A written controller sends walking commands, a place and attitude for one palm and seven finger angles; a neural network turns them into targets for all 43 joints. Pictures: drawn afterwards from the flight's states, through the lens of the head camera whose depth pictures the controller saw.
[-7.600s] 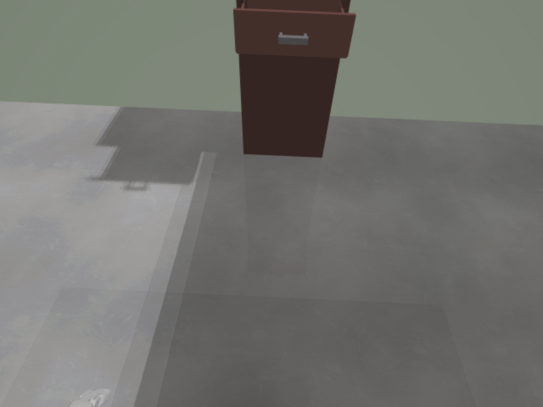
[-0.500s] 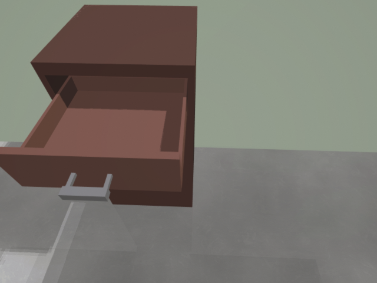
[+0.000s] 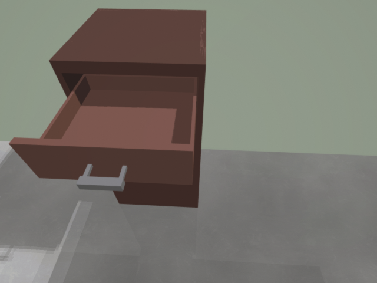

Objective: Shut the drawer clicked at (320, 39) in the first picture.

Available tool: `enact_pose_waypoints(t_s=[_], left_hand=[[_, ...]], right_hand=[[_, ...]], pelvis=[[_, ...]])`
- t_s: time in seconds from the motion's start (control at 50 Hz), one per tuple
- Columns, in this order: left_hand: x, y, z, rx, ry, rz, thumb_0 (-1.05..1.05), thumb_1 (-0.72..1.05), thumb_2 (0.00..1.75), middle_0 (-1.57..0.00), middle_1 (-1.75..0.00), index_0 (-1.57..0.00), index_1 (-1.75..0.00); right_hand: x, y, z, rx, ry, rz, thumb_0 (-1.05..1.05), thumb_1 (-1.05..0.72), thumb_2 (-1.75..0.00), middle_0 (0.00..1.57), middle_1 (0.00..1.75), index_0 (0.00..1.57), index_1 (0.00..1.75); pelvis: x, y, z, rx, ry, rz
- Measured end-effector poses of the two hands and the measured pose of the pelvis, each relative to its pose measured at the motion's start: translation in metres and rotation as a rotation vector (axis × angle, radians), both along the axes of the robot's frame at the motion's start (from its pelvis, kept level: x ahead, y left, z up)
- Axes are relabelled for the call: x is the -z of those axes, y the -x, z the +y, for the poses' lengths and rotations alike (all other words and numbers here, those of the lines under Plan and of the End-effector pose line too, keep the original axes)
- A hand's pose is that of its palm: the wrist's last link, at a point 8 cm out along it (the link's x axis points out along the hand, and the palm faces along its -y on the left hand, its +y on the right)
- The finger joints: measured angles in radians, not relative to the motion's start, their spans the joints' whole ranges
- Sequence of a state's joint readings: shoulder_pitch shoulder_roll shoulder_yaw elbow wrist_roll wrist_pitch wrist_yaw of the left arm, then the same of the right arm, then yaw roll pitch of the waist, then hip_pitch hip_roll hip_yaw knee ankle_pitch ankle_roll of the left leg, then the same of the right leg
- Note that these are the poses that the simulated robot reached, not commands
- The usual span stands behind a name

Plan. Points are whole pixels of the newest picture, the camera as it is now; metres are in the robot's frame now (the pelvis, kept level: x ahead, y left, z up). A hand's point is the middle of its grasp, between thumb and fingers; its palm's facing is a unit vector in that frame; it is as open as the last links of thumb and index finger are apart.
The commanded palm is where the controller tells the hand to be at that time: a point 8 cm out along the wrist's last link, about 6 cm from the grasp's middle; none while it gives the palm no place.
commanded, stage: look again from close up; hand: left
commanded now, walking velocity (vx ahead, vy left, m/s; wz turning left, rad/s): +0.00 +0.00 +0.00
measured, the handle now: (104, 176) +0.34 +0.22 +0.02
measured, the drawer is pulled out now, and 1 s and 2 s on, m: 0.29 0.29 0.29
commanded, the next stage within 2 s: shuffle to correct the standing spot in 0.24 s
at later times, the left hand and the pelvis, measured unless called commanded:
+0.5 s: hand out of the picture +0.01 +0.18 -0.17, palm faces +0.00 -0.98 -0.19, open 7.4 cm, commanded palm none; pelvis +0.01 +0.01 +0.00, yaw -1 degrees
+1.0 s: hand out of the picture +0.07 +0.20 -0.17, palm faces -0.01 -0.97 -0.23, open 7.4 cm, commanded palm none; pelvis +0.04 +0.02 +0.00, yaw -1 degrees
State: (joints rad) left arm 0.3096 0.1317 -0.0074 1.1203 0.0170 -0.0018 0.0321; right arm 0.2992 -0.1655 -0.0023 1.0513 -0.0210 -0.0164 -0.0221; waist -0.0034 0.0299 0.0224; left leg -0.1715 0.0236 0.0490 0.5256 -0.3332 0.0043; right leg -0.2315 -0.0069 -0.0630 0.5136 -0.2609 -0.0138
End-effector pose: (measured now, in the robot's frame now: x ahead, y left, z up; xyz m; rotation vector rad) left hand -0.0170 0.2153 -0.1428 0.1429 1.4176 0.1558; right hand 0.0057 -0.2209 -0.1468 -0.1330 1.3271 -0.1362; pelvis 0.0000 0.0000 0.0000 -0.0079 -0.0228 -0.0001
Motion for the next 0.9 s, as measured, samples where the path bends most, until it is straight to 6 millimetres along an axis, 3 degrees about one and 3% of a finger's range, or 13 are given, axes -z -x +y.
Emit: enact_pose_waypoints(t_s=[0.24, 0.46, 0.54, 0.66, 0.76, 0.9], left_hand=[[-0.006, -0.012, 0.016, 0.031, -0.015, -0.025, 0.00, 0.91, 0.89, -0.20, -0.30, -0.19, -0.30], [-0.001, -0.018, 0.011, 0.030, -0.001, -0.013, 0.00, 0.92, 0.89, -0.20, -0.30, -0.19, -0.30], [0.002, -0.020, 0.008, 0.024, 0.002, -0.009, 0.00, 0.91, 0.89, -0.20, -0.30, -0.20, -0.30], [0.007, -0.023, 0.009, 0.026, 0.009, 0.011, 0.00, 0.91, 0.89, -0.20, -0.30, -0.20, -0.30], [0.005, -0.040, 0.017, 0.022, -0.006, -0.019, 0.00, 0.91, 0.89, -0.20, -0.30, -0.20, -0.30], [0.000, -0.067, 0.029, 0.039, -0.034, -0.068, 0.01, 0.92, 0.89, -0.20, -0.30, -0.20, -0.30]], right_hand=[[0.002, 0.030, 0.029, 0.009, -0.051, 0.077, 0.01, -0.91, -0.90, 0.20, 0.30, 0.20, 0.30], [0.003, 0.034, 0.025, 0.020, -0.039, 0.115, 0.01, -0.91, -0.90, 0.20, 0.30, 0.20, 0.30], [0.005, 0.029, 0.020, 0.016, -0.035, 0.135, 0.01, -0.91, -0.90, 0.20, 0.30, 0.20, 0.30], [0.003, -0.002, 0.016, 0.016, -0.007, 0.064, 0.01, -0.91, -0.90, 0.20, 0.30, 0.20, 0.30], [0.006, -0.024, 0.021, 0.003, 0.000, 0.023, 0.01, -0.92, -0.90, 0.20, 0.30, 0.20, 0.30], [0.005, -0.033, 0.020, 0.003, 0.004, 0.015, 0.02, -0.93, -0.90, 0.20, 0.30, 0.20, 0.30]], pelvis=[[-0.003, 0.003, 0.011, 0.013, -0.018, 0.001], [-0.001, -0.006, 0.010, 0.017, -0.022, -0.005], [0.002, -0.015, 0.008, 0.016, -0.016, 0.004], [0.005, -0.025, 0.013, 0.008, -0.002, 0.019], [0.005, -0.034, 0.018, 0.008, 0.001, 0.008], [0.004, -0.037, 0.020, 0.017, -0.008, -0.003]])
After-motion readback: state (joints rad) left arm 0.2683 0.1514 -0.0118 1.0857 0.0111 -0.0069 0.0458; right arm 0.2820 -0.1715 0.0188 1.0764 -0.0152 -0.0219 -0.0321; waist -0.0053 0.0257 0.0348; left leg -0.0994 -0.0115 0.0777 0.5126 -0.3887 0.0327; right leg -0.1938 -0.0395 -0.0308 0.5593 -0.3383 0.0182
